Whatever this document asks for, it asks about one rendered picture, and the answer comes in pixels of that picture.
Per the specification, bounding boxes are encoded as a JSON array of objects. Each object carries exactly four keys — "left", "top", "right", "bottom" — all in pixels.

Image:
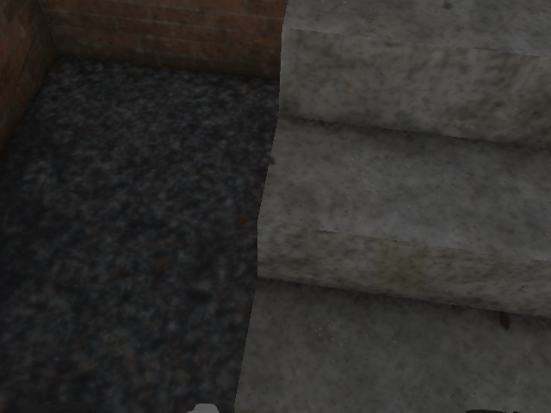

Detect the robot left shin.
[{"left": 194, "top": 404, "right": 219, "bottom": 412}]

